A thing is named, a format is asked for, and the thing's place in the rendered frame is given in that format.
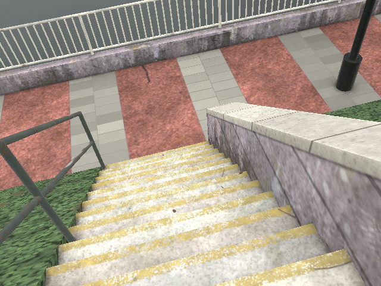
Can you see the stairs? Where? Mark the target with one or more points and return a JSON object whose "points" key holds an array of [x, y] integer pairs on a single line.
{"points": [[189, 217]]}

